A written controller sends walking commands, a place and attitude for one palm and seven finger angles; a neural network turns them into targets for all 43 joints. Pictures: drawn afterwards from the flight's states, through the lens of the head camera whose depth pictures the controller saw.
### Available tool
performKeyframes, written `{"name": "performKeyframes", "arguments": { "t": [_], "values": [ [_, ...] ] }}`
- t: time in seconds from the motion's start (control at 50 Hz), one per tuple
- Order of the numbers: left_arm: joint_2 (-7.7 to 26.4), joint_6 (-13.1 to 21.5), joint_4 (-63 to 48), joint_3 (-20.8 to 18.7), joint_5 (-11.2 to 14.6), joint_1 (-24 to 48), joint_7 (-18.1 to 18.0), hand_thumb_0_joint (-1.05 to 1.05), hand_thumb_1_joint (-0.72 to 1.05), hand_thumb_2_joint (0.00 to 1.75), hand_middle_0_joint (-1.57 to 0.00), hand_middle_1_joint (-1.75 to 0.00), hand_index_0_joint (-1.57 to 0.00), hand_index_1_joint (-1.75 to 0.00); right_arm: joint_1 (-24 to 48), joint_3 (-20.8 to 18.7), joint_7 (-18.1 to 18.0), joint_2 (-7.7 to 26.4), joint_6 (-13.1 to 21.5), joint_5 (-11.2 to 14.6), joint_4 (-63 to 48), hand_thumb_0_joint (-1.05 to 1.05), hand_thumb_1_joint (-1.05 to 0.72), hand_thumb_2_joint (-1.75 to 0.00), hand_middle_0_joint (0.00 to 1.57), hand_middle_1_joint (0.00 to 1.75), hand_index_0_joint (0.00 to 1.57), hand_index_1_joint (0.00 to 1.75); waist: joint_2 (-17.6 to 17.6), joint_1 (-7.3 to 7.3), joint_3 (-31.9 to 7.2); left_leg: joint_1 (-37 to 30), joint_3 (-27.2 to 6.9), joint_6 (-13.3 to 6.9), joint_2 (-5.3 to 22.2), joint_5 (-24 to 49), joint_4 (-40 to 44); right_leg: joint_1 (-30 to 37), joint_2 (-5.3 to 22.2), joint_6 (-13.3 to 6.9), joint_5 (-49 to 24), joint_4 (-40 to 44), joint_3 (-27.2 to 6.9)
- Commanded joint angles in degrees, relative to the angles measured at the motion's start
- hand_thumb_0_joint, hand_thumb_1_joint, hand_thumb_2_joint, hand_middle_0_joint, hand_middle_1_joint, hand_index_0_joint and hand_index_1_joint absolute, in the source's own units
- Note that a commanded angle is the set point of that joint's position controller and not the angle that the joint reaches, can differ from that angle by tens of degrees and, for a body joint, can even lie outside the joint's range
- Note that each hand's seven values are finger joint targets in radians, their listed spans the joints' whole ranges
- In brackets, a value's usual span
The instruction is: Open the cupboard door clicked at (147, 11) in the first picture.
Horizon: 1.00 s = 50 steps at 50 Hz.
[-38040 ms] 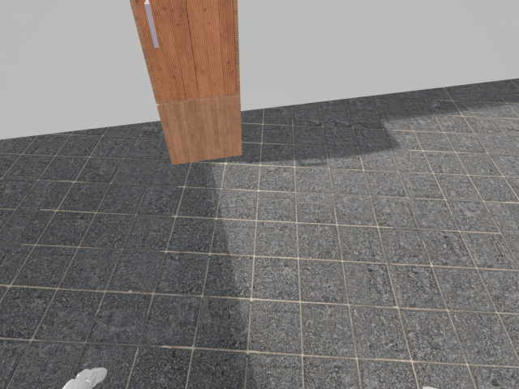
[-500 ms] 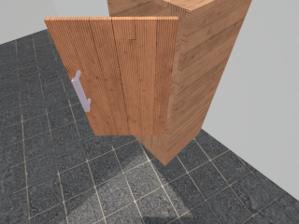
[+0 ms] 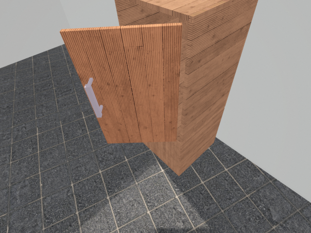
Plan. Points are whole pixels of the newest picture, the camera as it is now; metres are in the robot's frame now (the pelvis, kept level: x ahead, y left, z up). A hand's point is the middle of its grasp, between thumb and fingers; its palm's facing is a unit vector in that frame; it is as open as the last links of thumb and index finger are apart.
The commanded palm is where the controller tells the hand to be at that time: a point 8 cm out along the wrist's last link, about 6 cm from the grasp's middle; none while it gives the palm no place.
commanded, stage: come to a stop and stand still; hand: left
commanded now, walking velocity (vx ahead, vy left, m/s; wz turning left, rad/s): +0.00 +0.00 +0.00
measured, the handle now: (95, 98) +0.57 +0.27 +0.00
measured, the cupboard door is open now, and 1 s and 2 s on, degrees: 48 48 48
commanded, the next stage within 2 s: look again from close up in 0.04 s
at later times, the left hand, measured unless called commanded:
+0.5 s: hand out of the picture +0.03 +0.16 -0.17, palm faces +0.01 -0.98 -0.22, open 7.3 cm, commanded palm none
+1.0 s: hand out of the picture +0.05 +0.18 -0.17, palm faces +0.08 -0.97 -0.22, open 7.3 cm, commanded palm none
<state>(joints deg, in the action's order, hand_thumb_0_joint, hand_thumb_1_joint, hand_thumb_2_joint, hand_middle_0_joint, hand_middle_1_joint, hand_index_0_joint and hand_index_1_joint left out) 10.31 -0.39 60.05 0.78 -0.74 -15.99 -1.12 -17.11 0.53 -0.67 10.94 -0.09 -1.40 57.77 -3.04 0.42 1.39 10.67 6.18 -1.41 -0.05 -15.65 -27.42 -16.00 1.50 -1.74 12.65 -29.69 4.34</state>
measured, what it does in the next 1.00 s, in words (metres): stands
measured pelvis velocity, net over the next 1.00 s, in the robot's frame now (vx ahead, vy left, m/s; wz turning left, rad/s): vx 0.04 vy -0.01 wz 0.03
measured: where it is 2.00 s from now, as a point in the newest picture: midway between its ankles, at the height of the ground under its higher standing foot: outside the picture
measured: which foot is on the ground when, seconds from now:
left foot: down 0.00-1.00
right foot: down 0.00-1.00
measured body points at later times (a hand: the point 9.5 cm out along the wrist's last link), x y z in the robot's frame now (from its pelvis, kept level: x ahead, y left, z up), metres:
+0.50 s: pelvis +0.02 -0.02 +0.00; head +0.04 -0.03 +0.45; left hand +0.03 +0.21 -0.15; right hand +0.01 -0.23 -0.17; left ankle -0.01 +0.10 -0.74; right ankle +0.04 -0.10 -0.74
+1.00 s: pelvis +0.04 -0.01 +0.00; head +0.06 -0.02 +0.45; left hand +0.05 +0.23 -0.15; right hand +0.05 -0.24 -0.16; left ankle +0.00 +0.11 -0.73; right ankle +0.04 -0.10 -0.74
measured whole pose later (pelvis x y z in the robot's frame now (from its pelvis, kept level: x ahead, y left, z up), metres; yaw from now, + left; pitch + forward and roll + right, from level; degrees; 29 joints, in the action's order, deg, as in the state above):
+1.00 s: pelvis +0.04 -0.01 +0.00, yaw +2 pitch +0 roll +0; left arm 9.0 0.8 61.4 -1.4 -1.3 -13.8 -1.7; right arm -16.0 -0.2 -1.5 10.3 -0.5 -1.0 62.7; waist -1.1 -0.8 2.2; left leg 11.6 4.7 0.7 1.9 -20.0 -30.1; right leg -13.9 0.7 -2.7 15.9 -29.5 6.6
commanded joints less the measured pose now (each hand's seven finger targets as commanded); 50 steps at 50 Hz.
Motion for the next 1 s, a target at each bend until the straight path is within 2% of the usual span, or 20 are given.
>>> {"name": "performKeyframes", "arguments": {
  "t": [0.0,0.08,0.1,0.26,0.3,0.36,0.44,0.56,0.62,0.68,0.72,0.76,0.82,0.9,0.94,0.98],
  "values": [
    [6.16,1.65,-2.40,-1.23,0.22,0.48,-0.41,0.00,0.90,0.90,-0.20,-0.30,-0.20,-0.30,-3.01,-0.89,-0.15,5.14,1.28,0.03,-1.22,0.00,-0.90,-0.90,0.20,0.30,0.20,0.30,4.57,0.21,3.72,5.74,-8.23,-1.53,5.59,-6.43,9.85,-0.02,4.37,-1.24,10.24,8.64,-9.18],
    [5.89,1.99,-1.22,-1.14,0.34,-0.20,-0.41,0.00,0.90,0.90,-0.20,-0.30,-0.20,-0.30,-3.94,-0.49,-0.29,4.57,1.71,0.19,0.52,0.00,-0.90,-0.90,0.20,0.30,0.20,0.30,4.64,0.12,1.30,4.69,-7.78,-1.39,5.66,-4.15,9.62,2.17,4.82,-1.30,7.47,8.30,-9.02],
    [5.73,2.03,-0.86,-1.11,0.39,-0.41,-0.40,0.00,0.90,0.90,-0.20,-0.30,-0.20,-0.30,-3.93,-0.39,-0.34,4.51,1.86,0.23,0.97,0.00,-0.90,-0.90,0.20,0.30,0.20,0.30,3.79,0.03,1.21,4.20,-7.70,-1.35,5.79,-3.16,9.70,2.34,4.92,-1.33,6.15,8.11,-8.81],
    [4.77,2.50,1.56,-0.95,0.36,-1.08,-0.57,0.00,0.90,0.90,-0.20,-0.30,-0.20,-0.30,-4.75,-0.02,-0.73,3.08,2.27,0.42,4.26,0.00,-0.90,-0.90,0.20,0.30,0.20,0.30,3.93,-0.18,1.51,2.73,-6.85,-0.77,6.09,2.84,8.79,3.86,5.37,-1.47,-1.11,7.59,-8.00],
    [4.69,2.53,2.13,-1.00,0.45,-1.21,-0.63,0.00,0.90,0.90,-0.20,-0.30,-0.20,-0.30,-4.72,0.00,-0.89,2.82,2.35,0.44,4.80,0.00,-0.90,-0.90,0.20,0.30,0.20,0.30,2.37,-0.27,1.15,2.24,-6.51,-0.70,6.38,4.17,8.72,4.66,5.39,-1.60,-3.53,7.16,-7.82],
    [4.74,2.60,2.41,-1.05,0.32,-1.37,-0.69,0.00,0.90,0.90,-0.20,-0.30,-0.20,-0.30,-4.38,-0.09,-1.06,2.79,2.41,0.51,5.29,0.00,-0.90,-0.90,0.20,0.30,0.20,0.30,2.36,-0.37,1.41,1.88,-6.43,-0.55,6.45,5.71,8.40,5.14,5.54,-1.59,-6.40,6.96,-7.67],
    [4.66,2.50,2.76,-1.06,0.21,-1.26,-0.73,0.00,0.90,0.90,-0.20,-0.30,-0.20,-0.30,-3.98,-0.23,-1.13,2.30,2.11,0.44,5.66,0.00,-0.90,-0.90,0.20,0.30,0.20,0.30,3.59,-0.35,2.83,1.59,-5.97,-0.38,6.44,4.80,8.32,4.35,5.58,-1.68,-6.11,7.90,-7.85],
    [5.24,2.71,2.49,-1.31,0.21,-0.81,-0.79,0.00,0.90,0.90,-0.20,-0.30,-0.20,-0.30,-3.50,-0.47,-1.24,2.88,2.19,0.45,5.94,0.00,-0.90,-0.90,0.20,0.30,0.20,0.30,3.33,-0.12,0.87,-0.19,-5.71,-0.13,6.55,7.05,7.74,5.57,5.69,-1.72,-10.22,7.58,-7.99],
    [5.46,2.74,2.38,-1.45,0.23,-0.66,-0.77,0.00,0.90,0.90,-0.20,-0.30,-0.20,-0.30,-3.09,-0.58,-1.35,3.14,2.21,0.44,5.91,0.00,-0.90,-0.90,0.20,0.30,0.20,0.30,4.05,-0.14,0.48,-0.49,-5.63,-0.06,6.79,7.14,7.83,6.11,5.69,-1.82,-11.17,7.52,-8.03],
    [5.71,2.68,2.31,-1.54,0.19,-0.23,-0.76,0.00,0.90,0.90,-0.20,-0.30,-0.20,-0.30,-2.43,-0.62,-1.37,3.42,2.18,0.43,5.84,0.00,-0.90,-0.90,0.20,0.30,0.20,0.30,3.22,-0.20,1.11,-0.54,-5.70,-0.08,6.84,7.27,8.13,5.78,5.61,-1.86,-10.89,7.75,-8.11],
    [6.52,2.79,2.04,-1.83,0.14,-0.42,-0.77,0.00,0.90,0.90,-0.20,-0.30,-0.20,-0.30,-2.48,-0.70,-1.30,3.92,2.08,0.41,5.64,0.00,-0.90,-0.90,0.20,0.30,0.20,0.30,2.77,-0.55,0.35,-0.23,-5.04,0.07,6.32,5.86,7.39,6.85,6.61,-2.41,-10.41,8.07,-9.36],
    [6.50,2.60,1.77,-2.15,0.02,-1.03,-0.99,0.00,0.90,0.90,-0.20,-0.30,-0.20,-0.30,-2.98,-0.62,-1.16,2.88,1.62,0.40,5.46,0.00,-0.90,-0.90,0.20,0.30,0.20,0.30,3.33,-0.77,0.32,1.08,-4.25,0.56,5.58,4.71,5.95,7.64,8.10,-3.00,-11.02,7.84,-10.66],
    [8.14,2.30,1.54,-3.05,-0.02,-1.69,-1.18,0.00,0.90,0.90,-0.20,-0.30,-0.20,-0.30,-2.93,-0.81,-1.03,2.35,0.84,0.42,4.57,0.00,-0.90,-0.90,0.20,0.30,0.20,0.30,6.74,-1.21,0.09,3.75,-2.64,1.51,3.79,0.15,2.18,8.77,12.33,-4.94,-10.35,10.18,-14.55],
    [9.37,2.00,0.31,-4.27,-0.38,-1.84,-1.57,0.00,0.90,0.90,-0.20,-0.30,-0.20,-0.30,-2.51,-1.43,-0.88,2.27,0.18,0.42,3.28,0.00,-0.90,-0.90,0.20,0.30,0.20,0.30,9.86,-1.78,0.88,7.28,-2.64,1.96,3.38,-4.94,-3.33,8.42,17.14,-8.13,-12.50,11.62,-18.61],
    [9.74,1.80,-0.26,-4.86,-0.61,-1.70,-1.77,0.00,0.90,0.90,-0.20,-0.30,-0.20,-0.30,-2.23,-1.74,-0.83,2.14,0.12,0.43,2.75,0.00,-0.90,-0.90,0.20,0.30,0.20,0.30,9.49,-1.94,0.86,8.07,-2.67,2.06,3.63,-5.92,-3.78,8.27,18.53,-9.16,-14.55,10.38,-18.39],
    [9.89,1.53,-1.22,-5.27,-0.62,-0.46,-1.74,0.00,0.90,0.90,-0.20,-0.30,-0.20,-0.30,-3.77,-1.93,-0.63,2.02,0.29,0.45,2.59,0.00,-0.90,-0.90,0.20,0.30,0.20,0.30,9.43,-1.08,-0.40,5.10,-2.54,1.96,3.44,-3.15,-0.38,6.19,17.74,-8.19,-15.41,7.55,-16.25]
  ]
}}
